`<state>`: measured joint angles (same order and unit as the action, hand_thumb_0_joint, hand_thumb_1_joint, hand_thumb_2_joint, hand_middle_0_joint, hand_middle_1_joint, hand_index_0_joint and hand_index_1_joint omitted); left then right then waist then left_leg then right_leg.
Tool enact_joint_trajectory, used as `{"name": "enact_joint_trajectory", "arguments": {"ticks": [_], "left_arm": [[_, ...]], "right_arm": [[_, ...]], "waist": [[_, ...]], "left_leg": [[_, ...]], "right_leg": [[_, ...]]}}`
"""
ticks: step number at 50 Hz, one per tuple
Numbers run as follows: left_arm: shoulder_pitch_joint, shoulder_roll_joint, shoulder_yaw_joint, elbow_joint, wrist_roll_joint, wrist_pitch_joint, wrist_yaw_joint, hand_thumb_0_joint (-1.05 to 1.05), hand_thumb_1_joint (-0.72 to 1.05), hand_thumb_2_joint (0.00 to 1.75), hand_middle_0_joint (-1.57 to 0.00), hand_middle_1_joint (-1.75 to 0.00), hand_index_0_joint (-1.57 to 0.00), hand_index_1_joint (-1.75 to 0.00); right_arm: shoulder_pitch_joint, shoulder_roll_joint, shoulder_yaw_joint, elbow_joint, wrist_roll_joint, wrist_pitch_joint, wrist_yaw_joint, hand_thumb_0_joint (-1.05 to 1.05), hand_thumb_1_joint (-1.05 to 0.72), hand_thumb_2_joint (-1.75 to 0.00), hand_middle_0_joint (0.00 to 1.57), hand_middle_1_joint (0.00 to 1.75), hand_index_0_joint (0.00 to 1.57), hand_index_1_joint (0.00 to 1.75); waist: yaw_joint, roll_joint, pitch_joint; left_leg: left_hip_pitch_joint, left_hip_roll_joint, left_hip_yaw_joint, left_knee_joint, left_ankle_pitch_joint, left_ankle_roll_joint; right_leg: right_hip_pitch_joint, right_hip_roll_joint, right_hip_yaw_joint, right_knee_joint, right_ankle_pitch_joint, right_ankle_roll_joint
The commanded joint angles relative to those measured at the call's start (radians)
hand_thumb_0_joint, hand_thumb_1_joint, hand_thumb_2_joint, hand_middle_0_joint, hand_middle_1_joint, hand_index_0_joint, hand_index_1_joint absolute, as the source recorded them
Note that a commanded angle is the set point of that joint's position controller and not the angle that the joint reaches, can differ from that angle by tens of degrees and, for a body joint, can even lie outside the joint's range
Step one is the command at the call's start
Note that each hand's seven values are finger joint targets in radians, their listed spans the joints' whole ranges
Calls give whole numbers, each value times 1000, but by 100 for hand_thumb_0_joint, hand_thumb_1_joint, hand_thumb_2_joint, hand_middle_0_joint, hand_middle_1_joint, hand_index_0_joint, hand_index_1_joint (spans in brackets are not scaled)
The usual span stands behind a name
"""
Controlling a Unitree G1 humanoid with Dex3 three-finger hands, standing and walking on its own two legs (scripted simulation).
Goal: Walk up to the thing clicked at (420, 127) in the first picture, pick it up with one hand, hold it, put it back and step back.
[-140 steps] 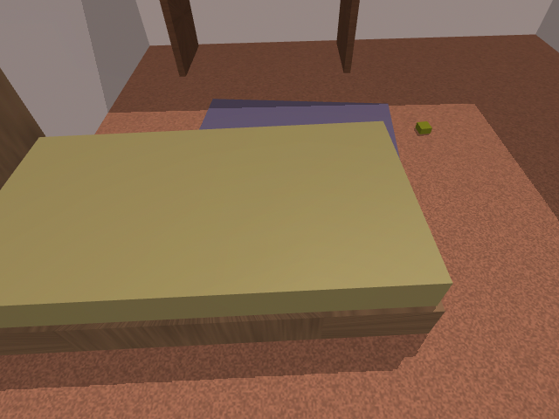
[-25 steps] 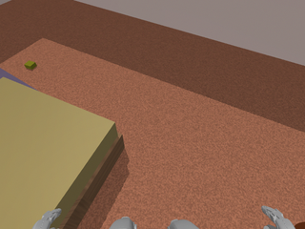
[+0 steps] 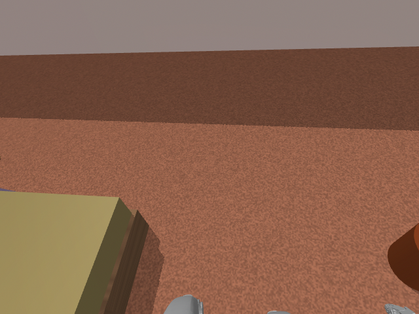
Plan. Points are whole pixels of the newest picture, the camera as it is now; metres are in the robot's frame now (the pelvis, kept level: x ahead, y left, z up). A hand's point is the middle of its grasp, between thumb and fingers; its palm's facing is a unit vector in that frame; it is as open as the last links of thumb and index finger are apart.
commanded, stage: walk up
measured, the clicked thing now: out of the picture +1.15 +1.64 -0.73
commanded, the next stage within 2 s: stand in 1.42 s
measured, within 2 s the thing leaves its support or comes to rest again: neither
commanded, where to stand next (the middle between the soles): +0.06 +0.01 m, yaw -12 degrees
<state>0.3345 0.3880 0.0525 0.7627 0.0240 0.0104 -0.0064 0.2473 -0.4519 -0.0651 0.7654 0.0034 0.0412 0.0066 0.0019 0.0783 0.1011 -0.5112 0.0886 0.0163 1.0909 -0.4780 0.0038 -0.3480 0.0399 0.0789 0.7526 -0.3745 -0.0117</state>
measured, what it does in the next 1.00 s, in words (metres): steps on the spot: left foot, then right foot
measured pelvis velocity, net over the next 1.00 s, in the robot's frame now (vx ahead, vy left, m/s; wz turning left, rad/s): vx -0.01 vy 0.02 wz -0.23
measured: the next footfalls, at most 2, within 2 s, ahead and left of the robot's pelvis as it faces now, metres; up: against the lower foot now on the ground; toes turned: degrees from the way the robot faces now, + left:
left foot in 0.20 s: +0.07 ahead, +0.14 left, +0.00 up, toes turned -8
right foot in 0.48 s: +0.03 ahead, -0.12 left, +0.00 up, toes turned -7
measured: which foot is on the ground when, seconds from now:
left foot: up 0.00-0.18, down 0.20-1.00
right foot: down 0.00-0.24, up 0.26-0.46, down 0.48-1.00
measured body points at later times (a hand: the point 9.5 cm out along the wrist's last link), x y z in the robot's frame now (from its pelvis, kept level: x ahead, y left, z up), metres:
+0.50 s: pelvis -0.01 +0.01 +0.00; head +0.02 +0.01 +0.45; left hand +0.13 +0.31 -0.11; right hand +0.01 -0.32 -0.10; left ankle +0.02 +0.14 -0.71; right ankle -0.01 -0.11 -0.72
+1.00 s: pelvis -0.01 +0.02 +0.02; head -0.01 +0.01 +0.46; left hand +0.14 +0.30 -0.10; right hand -0.02 -0.29 -0.12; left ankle +0.03 +0.15 -0.71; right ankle -0.01 -0.11 -0.71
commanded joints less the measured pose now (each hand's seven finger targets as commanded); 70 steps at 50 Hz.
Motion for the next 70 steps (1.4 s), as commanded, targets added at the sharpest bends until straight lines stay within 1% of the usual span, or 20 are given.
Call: {"name": "enact_joint_trajectory", "arguments": {"ticks": [1, 5, 9, 11, 12, 13, 16, 20, 23, 24, 25, 26, 27, 34, 36, 38, 41, 43, 55, 70], "left_arm": [[-5, 292, 90, -87, 2, -50, 33, 0, 90, 90, -20, -30, -20, -30], [37, 286, 85, -77, 0, -53, 41, 0, 90, 90, -20, -30, -20, -30], [-62, 259, 62, -103, -22, -40, 41, 0, 90, 90, -20, -30, -20, -30], [-61, 153, 27, -122, -34, -41, 42, 0, 90, 90, -20, -30, -20, -30], [-40, 203, 35, -97, -27, -35, 56, 0, 90, 90, -20, -30, -20, -30], [-31, 248, 42, -71, -18, -38, 63, 0, 90, 90, -20, -30, -20, -30], [-47, 245, 58, -19, -20, -46, 37, 0, 90, 90, -20, -30, -20, -30], [-53, 197, 44, -5, -23, -62, 20, 0, 90, 90, -20, -30, -20, -30], [28, 178, 45, 56, -10, -77, 33, 0, 90, 90, -20, -30, -20, -30], [33, 213, 59, 66, -2, -82, 40, 0, 90, 90, -20, -30, -20, -30], [22, 260, 69, 56, 7, -90, 46, 0, 90, 90, -20, -30, -20, -30], [-42, 292, 68, 34, 12, -97, 48, 0, 90, 90, -20, -30, -20, -30], [-82, 340, 72, 27, 6, -92, 46, 0, 90, 90, -20, -30, -20, -30], [-195, 239, 33, 51, -13, -83, 33, 0, 90, 90, -20, -30, -20, -30], [-187, 179, 14, 67, -25, -73, 28, 0, 90, 90, -20, -30, -20, -30], [-124, 192, 18, 124, -21, -66, 31, 0, 90, 90, -20, -30, -20, -30], [-166, 227, 25, 147, -11, -80, 24, 0, 90, 90, -20, -30, -20, -30], [-212, 238, 22, 154, -16, -75, 22, 0, 90, 90, -20, -30, -20, -30], [-236, 194, -3, 243, -24, -70, 26, 0, 90, 90, -20, -30, -20, -30], [-288, 189, -10, 288, -18, -59, 31, 0, 90, 90, -20, -30, -20, -30]], "right_arm": [[15, -175, -43, -67, -17, -43, -16, 0, -90, -90, 20, 30, 20, 30], [-24, -159, -38, -68, -24, -57, -13, 0, -90, -90, 20, 30, 20, 30], [98, -129, -45, -18, -26, -81, -16, 0, -90, -90, 20, 30, 20, 30], [95, -235, -72, -19, -45, -91, -21, 0, -90, -90, 20, 30, 20, 30], [38, -267, -78, -37, -33, -89, -16, 0, -90, -90, 20, 30, 20, 30], [-6, -288, -86, -44, -23, -90, -12, 0, -90, -90, 20, 30, 20, 30], [-43, -203, -56, -50, -37, -86, -13, 0, -90, -90, 20, 30, 20, 30], [-18, -211, -49, -22, -38, -77, -4, 0, -90, -90, 20, 30, 20, 30], [-47, -179, -33, -32, -24, -55, 4, 0, -90, -90, 20, 30, 20, 30], [-32, -137, -19, -33, -20, -53, 4, 0, -90, -90, 20, 30, 20, 30], [-19, -82, -2, -40, -13, -53, 3, 0, -90, -90, 20, 30, 20, 30], [-31, -68, 9, -43, -13, -49, 1, 0, -90, -90, 20, 30, 20, 30], [-51, -135, -17, -21, -21, -45, -14, 0, -90, -90, 20, 30, 20, 30], [40, -127, -22, 94, -13, -73, -7, 0, -90, -90, 20, 30, 20, 30], [-9, -188, -32, 96, -20, -85, -7, 0, -90, -90, 20, 30, 20, 30], [-115, -197, -24, 95, -16, -78, 4, 0, -90, -90, 20, 30, 20, 30], [-126, -144, -2, 115, -15, -69, 7, 0, -90, -90, 20, 30, 20, 30], [-82, -138, 1, 157, -17, -69, 7, 0, -90, -90, 20, 30, 20, 30], [-153, -139, 6, 233, -9, -77, 0, 0, -90, -90, 20, 30, 20, 30], [-214, -132, -3, 281, -7, -57, 3, 0, -90, -90, 20, 30, 20, 30]], "waist": [[12, -285, -88], [36, -246, -119], [-49, -214, -163], [-46, 85, -161], [-36, 107, -148], [-28, 115, -128], [-9, 53, -20], [-32, 155, -74], [23, 118, -131], [29, 48, -142], [23, -100, -155], [3, -156, -124], [13, -171, -93], [-59, -218, -133], [-33, -87, -134], [24, -38, -88], [2, -106, -45], [-25, -85, -20], [-11, -89, -150], [-18, -91, -122]], "left_leg": [[-80, -10, -26, -19, 18, 3], [-16, -32, -33, -169, -11, 13], [290, -86, 16, -512, 186, 36], [407, 175, -373, -665, 314, 121], [351, 338, -516, -705, 306, 241], [286, 414, -595, -703, 274, 338], [199, 192, -242, -654, 340, 206], [259, 145, -152, -597, 390, 179], [214, 119, -69, -432, 430, 140], [130, 103, -58, -362, 371, 103], [15, 43, -21, -261, 232, 47], [-68, -13, 8, -225, -21, 6], [32, 17, -53, -168, -124, 11], [329, -20, -11, -517, 238, 43], [306, 110, -207, -639, 215, 104], [157, 184, -241, -686, 11, 157], [144, 23, -65, -576, 27, 56], [226, 6, -51, -587, 15, 40], [345, 68, -36, -677, 279, 58], [424, 68, 4, -714, 235, 48]], "right_leg": [[105, -186, 338, -256, 217, -198], [127, -212, 366, -184, 412, -223], [-20, -155, 245, -25, 539, -157], [-216, 25, 101, 211, 182, -23], [-235, 59, 44, 305, -211, -2], [-195, 2, 71, 358, -252, 1], [-157, -1, 19, 299, -147, -17], [-55, 2, -90, 49, -85, -5], [153, 32, -126, -262, 104, -19], [245, 7, -43, -270, 135, -34], [303, -125, 202, -296, 170, -79], [261, -325, 478, -358, 137, -183], [99, -389, 514, -317, 197, -282], [-23, -174, 181, -188, 354, -115], [-43, -66, 76, -100, 203, -36], [80, -22, 14, -103, -44, -35], [51, -111, 214, -285, -10, -83], [-45, -144, 252, -319, -64, -90], [122, -98, 122, -266, 356, -35], [86, -108, 141, -340, 347, -28]]}}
